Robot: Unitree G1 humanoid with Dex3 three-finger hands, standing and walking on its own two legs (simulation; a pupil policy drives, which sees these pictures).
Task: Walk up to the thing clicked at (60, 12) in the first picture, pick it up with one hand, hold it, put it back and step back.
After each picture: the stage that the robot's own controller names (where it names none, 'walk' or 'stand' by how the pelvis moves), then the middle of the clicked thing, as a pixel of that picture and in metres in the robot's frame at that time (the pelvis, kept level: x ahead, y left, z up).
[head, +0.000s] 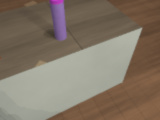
stand; (58, 19) +0.80 +0.14 -0.01
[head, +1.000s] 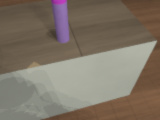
rise first; (61, 20) +0.73 +0.15 +0.01
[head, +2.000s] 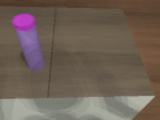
stand; (30, 46) +0.50 +0.23 +0.02
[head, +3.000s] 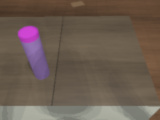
stand; (36, 55) +0.49 +0.22 +0.00
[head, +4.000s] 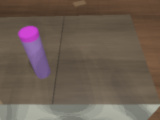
stand; (36, 55) +0.50 +0.21 -0.01
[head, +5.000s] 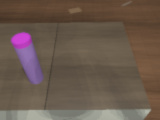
stand; (29, 61) +0.50 +0.24 -0.01
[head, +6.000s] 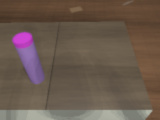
stand; (30, 60) +0.49 +0.24 -0.01
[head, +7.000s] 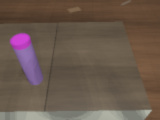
stand; (29, 62) +0.49 +0.25 -0.01
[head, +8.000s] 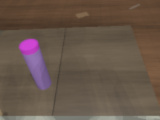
rise first; (37, 66) +0.47 +0.24 -0.01
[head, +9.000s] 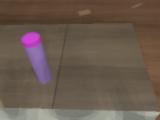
go down; (38, 60) +0.50 +0.24 -0.01
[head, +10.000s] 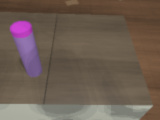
go down; (28, 52) +0.50 +0.22 +0.01
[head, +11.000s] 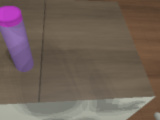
go down; (17, 43) +0.49 +0.21 +0.05
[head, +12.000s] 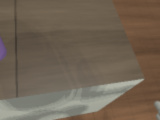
close in; out of the picture +0.48 +0.24 +0.08
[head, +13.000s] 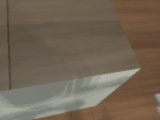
close; out of the picture +0.55 +0.25 +0.10
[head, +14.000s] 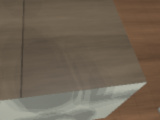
lift; out of the picture +0.44 +0.29 +0.08
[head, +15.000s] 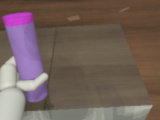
lift; (28, 60) +0.35 +0.17 +0.18
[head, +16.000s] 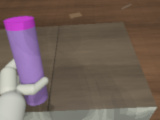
hold; (29, 63) +0.34 +0.17 +0.17
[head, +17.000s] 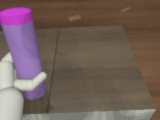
hold; (26, 58) +0.34 +0.17 +0.19
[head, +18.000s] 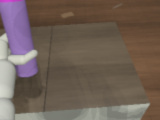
crouch; (19, 37) +0.43 +0.19 +0.19
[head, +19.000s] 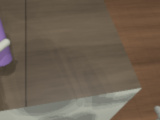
lower; out of the picture +0.50 +0.24 +0.12
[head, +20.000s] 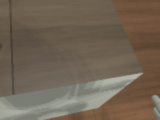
lower; out of the picture +0.53 +0.24 +0.09
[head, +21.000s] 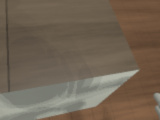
lower; out of the picture +0.53 +0.24 +0.10
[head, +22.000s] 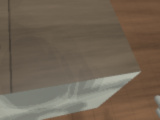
lower; out of the picture +0.52 +0.24 +0.09
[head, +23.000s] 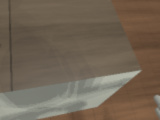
rest; out of the picture +0.52 +0.24 +0.10
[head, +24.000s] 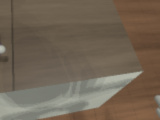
withdraw; out of the picture +0.51 +0.23 +0.10
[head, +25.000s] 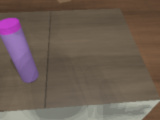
sink last; (20, 53) +0.47 +0.23 +0.05
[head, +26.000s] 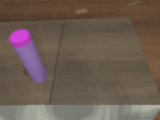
stand; (31, 59) +0.47 +0.24 +0.04
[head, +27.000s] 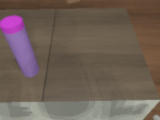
stand; (22, 50) +0.48 +0.24 +0.06
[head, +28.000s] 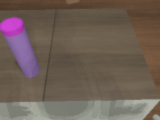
stand; (23, 51) +0.47 +0.24 +0.06
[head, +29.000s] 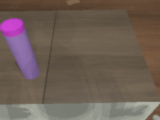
stand; (23, 52) +0.47 +0.24 +0.06
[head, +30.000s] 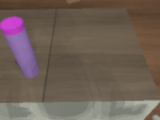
stand; (23, 51) +0.47 +0.24 +0.06
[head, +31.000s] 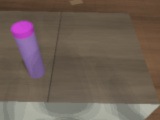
stand; (30, 53) +0.48 +0.23 +0.03
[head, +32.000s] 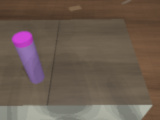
walk; (30, 60) +0.49 +0.24 -0.01
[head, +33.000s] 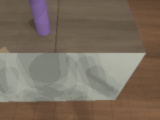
walk; (39, 11) +0.70 +0.21 +0.01
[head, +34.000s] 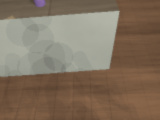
walk; out of the picture +1.02 +0.34 +0.01
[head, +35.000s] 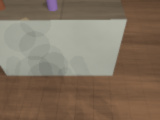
stand; out of the picture +1.08 +0.24 +0.00
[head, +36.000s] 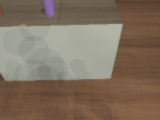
stand; out of the picture +1.08 +0.25 -0.02
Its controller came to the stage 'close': yes
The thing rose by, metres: 0.22
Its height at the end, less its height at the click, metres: +0.00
